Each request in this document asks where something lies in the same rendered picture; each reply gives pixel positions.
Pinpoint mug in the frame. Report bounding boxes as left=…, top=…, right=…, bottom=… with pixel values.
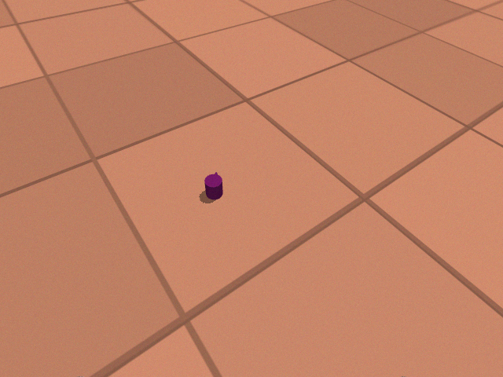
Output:
left=204, top=172, right=222, bottom=199

